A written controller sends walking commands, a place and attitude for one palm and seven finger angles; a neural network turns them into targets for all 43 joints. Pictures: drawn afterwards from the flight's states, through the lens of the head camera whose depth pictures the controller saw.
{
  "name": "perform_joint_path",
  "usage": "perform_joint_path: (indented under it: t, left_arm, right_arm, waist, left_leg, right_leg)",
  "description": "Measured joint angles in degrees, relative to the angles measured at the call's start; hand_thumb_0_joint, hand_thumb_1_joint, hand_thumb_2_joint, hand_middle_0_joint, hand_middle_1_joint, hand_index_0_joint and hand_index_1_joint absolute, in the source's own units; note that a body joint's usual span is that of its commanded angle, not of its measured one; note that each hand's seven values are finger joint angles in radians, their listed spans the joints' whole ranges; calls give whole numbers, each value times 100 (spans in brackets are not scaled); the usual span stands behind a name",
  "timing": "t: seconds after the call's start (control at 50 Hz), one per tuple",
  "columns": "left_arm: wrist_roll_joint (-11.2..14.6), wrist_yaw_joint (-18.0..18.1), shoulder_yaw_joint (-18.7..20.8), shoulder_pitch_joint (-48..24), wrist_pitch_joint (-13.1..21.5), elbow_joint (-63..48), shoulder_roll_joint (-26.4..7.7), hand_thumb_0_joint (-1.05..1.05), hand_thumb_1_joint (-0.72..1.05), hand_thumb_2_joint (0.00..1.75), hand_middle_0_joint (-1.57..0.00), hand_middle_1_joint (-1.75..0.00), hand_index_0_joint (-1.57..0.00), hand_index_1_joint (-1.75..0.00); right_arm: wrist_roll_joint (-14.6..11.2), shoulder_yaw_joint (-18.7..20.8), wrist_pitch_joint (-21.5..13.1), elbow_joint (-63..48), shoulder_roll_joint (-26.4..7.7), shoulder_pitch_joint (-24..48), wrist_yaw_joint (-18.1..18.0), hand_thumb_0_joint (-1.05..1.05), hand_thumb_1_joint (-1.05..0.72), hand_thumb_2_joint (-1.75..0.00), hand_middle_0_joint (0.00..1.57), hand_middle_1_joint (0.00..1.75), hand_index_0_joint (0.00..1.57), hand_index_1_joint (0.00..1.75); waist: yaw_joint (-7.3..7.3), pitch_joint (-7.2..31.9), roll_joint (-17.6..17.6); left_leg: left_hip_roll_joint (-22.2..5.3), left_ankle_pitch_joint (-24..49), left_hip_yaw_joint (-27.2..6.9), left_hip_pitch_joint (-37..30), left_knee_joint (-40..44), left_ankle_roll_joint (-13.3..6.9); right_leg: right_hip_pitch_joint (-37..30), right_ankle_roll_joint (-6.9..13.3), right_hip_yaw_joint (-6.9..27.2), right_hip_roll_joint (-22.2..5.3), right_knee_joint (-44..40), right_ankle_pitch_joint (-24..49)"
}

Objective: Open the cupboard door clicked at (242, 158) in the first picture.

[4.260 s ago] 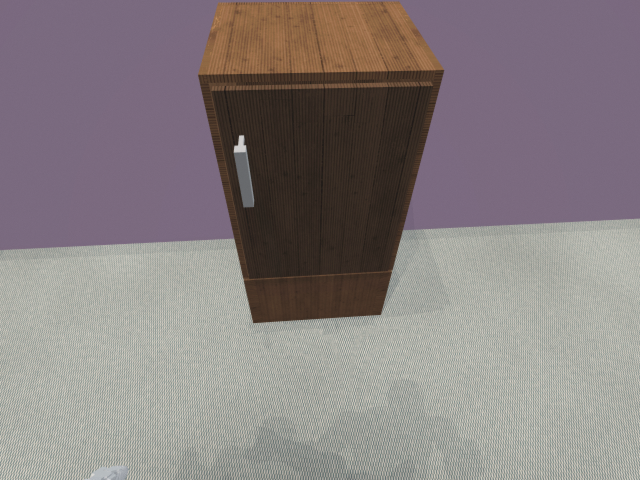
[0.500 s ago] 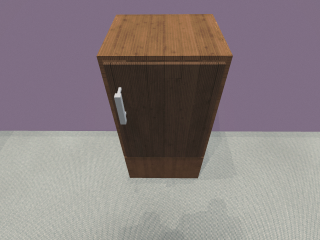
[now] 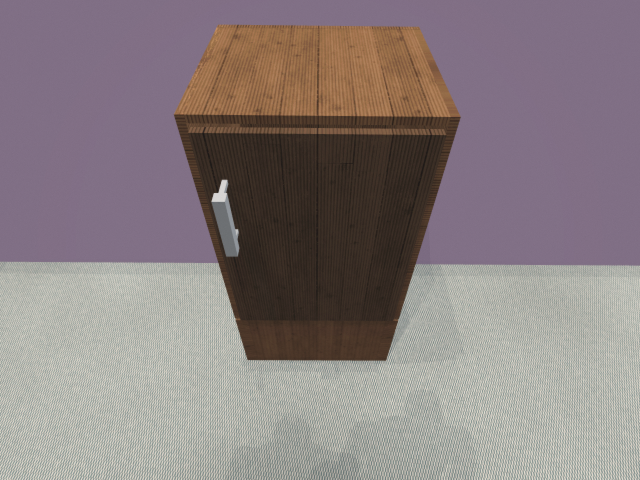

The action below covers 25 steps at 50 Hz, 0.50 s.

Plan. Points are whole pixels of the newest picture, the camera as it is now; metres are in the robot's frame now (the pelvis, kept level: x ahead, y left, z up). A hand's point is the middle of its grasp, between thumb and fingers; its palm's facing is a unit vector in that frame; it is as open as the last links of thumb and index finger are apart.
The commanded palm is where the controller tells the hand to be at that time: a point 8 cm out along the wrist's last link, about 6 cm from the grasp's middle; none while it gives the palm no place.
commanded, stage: come to a stop and stand still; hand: left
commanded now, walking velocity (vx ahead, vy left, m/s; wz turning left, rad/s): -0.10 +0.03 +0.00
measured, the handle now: (228, 218) +0.56 +0.21 -0.04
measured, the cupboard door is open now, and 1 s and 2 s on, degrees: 0 0 0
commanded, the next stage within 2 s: look again from close up in 0.86 s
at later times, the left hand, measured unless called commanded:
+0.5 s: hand out of the picture +0.03 +0.19 -0.17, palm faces +0.02 -0.97 -0.23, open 7.4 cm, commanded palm none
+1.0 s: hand out of the picture -0.01 +0.19 -0.17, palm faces -0.01 -0.98 -0.21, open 7.4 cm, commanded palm none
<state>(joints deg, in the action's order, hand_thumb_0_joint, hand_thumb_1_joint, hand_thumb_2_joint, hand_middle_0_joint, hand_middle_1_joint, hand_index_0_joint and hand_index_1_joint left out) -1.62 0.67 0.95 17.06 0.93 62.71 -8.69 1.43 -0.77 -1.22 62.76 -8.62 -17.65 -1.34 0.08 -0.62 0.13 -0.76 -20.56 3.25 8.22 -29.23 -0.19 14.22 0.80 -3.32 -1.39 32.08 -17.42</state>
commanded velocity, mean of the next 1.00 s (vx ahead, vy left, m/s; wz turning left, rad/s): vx -0.03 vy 0.01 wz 0.00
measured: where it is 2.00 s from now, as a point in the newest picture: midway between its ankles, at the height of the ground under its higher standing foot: outside the picture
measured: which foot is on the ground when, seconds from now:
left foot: down 0.00-1.00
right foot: down 0.00-1.00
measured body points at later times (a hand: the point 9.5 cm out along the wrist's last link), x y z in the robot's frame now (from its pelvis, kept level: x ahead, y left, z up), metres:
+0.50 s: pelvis -0.02 +0.01 +0.00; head +0.00 +0.01 +0.45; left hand +0.03 +0.24 -0.15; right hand +0.03 -0.23 -0.15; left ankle -0.05 +0.12 -0.73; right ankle +0.00 -0.11 -0.73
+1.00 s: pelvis -0.02 +0.02 +0.01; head +0.01 +0.01 +0.45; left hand -0.01 +0.25 -0.15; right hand -0.03 -0.21 -0.16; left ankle -0.05 +0.12 -0.73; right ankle +0.00 -0.11 -0.73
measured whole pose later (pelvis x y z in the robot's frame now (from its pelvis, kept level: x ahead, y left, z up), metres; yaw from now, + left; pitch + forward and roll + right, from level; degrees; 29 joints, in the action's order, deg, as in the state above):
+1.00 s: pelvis -0.02 +0.02 +0.01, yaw -1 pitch +0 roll +1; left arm -1.0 1.1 -0.5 16.2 0.4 62.5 -9.4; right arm 0.8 -1.2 -0.8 62.2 -9.8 -18.0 -1.1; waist -0.2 -2.6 0.7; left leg 0.7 -16.9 4.2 8.9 -26.0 -1.5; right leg 14.4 -0.6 -2.1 -2.5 28.6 -13.8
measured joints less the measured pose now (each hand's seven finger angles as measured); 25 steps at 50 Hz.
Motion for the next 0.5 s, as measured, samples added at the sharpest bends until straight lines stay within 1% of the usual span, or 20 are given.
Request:
perform_joint_path:
  t: [0.08,0.18,0.28,0.36,0.42,0.44,0.5]
  left_arm:
    - [23,34,-2,48,52,48,77,0,91,90,-20,-30,-20,-30]
    - [65,123,-13,-5,60,79,90,1,92,89,-20,-30,-20,-30]
    - [65,183,45,-131,3,-101,27,1,92,89,-20,-30,-20,-30]
    - [56,191,74,-266,-66,-221,-31,1,92,89,-20,-30,-20,-30]
    - [47,248,22,-277,15,-338,-34,0,91,89,-20,-30,-20,-30]
    - [35,246,4,-261,29,-387,-45,0,91,89,-20,-30,-20,-30]
    - [42,199,-34,-288,-41,-427,-90,0,91,89,-20,-30,-20,-30]
  right_arm:
    - [-29,-15,-23,59,53,-28,-46,1,-91,-89,20,30,20,30]
    - [-89,10,2,99,125,97,-118,1,-91,-89,20,30,20,30]
    - [-98,116,88,-10,57,264,-152,1,-92,-89,20,30,20,30]
    - [-84,160,117,-113,-8,408,-142,1,-92,-89,20,30,20,30]
    - [-129,207,199,-353,-123,476,-48,1,-92,-89,20,30,20,30]
    - [-133,219,205,-453,-150,478,-30,1,-92,-89,20,30,20,30]
    - [-86,211,134,-639,-164,430,6,1,-92,-89,20,30,20,30]
  waist:
    - [-7,-75,22]
    - [-10,-182,-7]
    - [33,-280,-40]
    - [40,-317,-59]
    - [-16,-252,66]
    - [-49,-223,87]
    - [-68,-148,34]
  left_leg:
    - [-56,-143,-26,-22,-107,53]
    - [-66,-67,-49,-108,83,93]
    - [-35,-11,-22,-12,62,86]
    - [-14,6,13,54,-3,67]
    - [-101,-131,-43,377,-423,33]
    - [-109,-95,-66,415,-420,16]
    - [-18,2,-6,356,-406,-39]
  right_leg:
    - [-35,26,-28,47,87,-141]
    - [-106,38,-56,62,-50,-96]
    - [8,35,-31,29,1,-70]
    - [94,30,6,8,79,-34]
    - [168,17,-46,85,28,79]
    - [193,14,-59,93,58,88]
    - [178,-42,10,4,131,86]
